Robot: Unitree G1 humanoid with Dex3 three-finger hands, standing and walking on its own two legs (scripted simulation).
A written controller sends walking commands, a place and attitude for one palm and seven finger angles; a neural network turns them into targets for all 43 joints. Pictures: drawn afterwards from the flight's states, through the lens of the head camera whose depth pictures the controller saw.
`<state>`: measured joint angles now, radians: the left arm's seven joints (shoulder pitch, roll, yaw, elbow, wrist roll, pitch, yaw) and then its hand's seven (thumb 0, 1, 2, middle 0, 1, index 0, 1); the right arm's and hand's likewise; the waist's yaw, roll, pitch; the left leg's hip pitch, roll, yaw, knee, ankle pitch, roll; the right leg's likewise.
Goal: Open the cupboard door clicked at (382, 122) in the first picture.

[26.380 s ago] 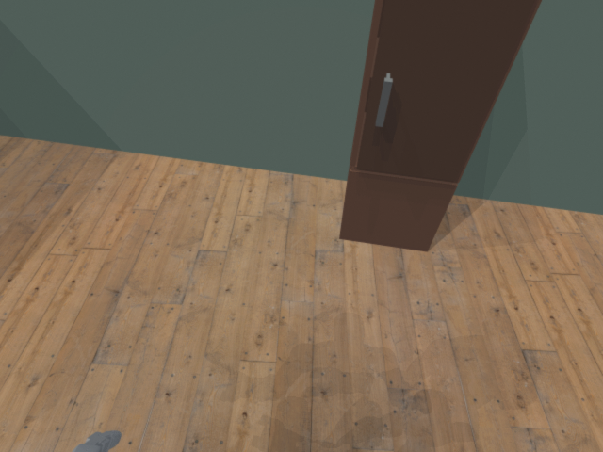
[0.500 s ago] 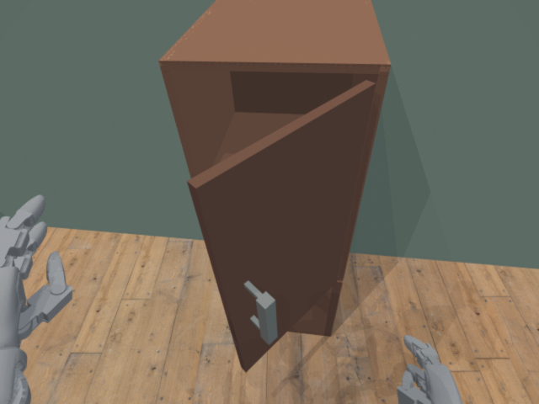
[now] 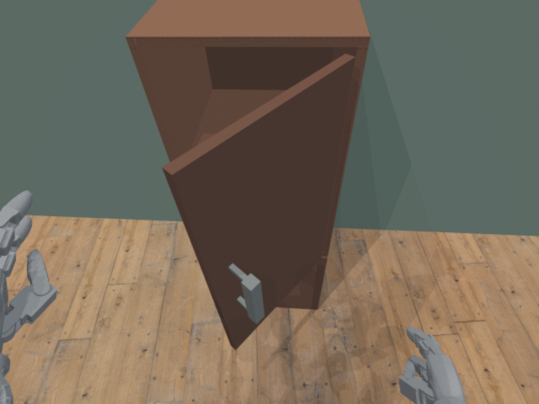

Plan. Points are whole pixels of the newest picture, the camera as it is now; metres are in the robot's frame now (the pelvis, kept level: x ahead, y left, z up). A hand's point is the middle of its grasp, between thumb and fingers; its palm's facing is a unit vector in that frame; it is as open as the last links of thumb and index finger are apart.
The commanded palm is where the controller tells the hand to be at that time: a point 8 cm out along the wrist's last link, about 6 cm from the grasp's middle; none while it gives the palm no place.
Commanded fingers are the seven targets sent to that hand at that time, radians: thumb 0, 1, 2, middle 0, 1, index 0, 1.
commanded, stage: step back with the hand held close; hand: left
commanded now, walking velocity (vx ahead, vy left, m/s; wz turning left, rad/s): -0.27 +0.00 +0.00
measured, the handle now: (246, 293) +0.31 +0.08 -0.07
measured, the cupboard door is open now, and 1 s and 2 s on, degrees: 51 51 51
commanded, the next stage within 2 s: stop stepping back and stand still in 1.16 s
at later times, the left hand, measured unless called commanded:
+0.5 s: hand out of the picture +0.13 +0.29 +0.14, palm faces +0.41 -0.76 -0.51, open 7.4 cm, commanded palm +0.07 +0.33 +0.17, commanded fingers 0.00 0.90 0.90 -0.20 -0.30 -0.20 -0.30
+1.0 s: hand out of the picture +0.07 +0.30 +0.15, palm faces +0.43 -0.73 -0.53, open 7.4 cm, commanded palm -0.01 +0.34 +0.17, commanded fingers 0.00 0.90 0.90 -0.20 -0.30 -0.20 -0.30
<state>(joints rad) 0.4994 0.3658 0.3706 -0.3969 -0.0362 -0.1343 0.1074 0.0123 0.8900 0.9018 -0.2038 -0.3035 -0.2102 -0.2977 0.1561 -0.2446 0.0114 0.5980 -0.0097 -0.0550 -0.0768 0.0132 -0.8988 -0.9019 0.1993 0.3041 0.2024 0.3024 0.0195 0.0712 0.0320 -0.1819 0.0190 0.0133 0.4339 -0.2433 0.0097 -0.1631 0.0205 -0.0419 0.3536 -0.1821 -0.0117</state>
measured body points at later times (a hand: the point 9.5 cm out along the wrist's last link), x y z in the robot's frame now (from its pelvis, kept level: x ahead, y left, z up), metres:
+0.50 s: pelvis -0.07 +0.03 -0.01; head -0.05 +0.04 +0.43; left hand +0.10 +0.33 +0.17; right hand +0.12 -0.21 -0.08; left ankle -0.01 +0.11 -0.74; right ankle +0.00 -0.11 -0.74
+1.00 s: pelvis -0.13 +0.03 -0.02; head -0.08 +0.06 +0.43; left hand +0.04 +0.34 +0.18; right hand +0.06 -0.20 -0.09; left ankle -0.04 +0.11 -0.74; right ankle -0.13 -0.11 -0.69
